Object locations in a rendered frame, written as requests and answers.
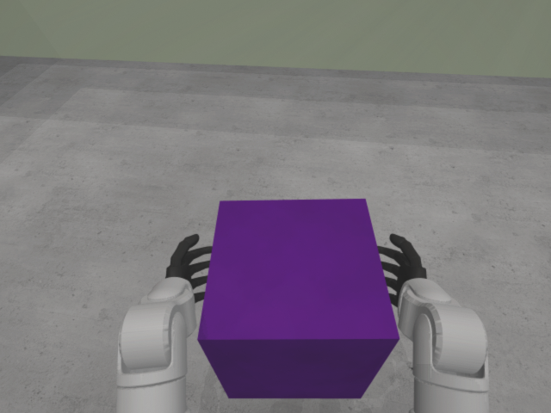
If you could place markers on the carton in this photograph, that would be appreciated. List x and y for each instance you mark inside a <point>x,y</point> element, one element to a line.
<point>296,302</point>

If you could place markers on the right robot hand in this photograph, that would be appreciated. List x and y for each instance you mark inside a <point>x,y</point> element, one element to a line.
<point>410,265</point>

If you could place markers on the robot right forearm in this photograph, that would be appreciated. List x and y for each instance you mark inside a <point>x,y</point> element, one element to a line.
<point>450,356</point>

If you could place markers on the left robot hand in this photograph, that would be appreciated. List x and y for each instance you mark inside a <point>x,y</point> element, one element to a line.
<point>182,257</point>

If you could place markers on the robot left forearm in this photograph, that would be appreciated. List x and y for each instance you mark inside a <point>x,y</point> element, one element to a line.
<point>152,350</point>

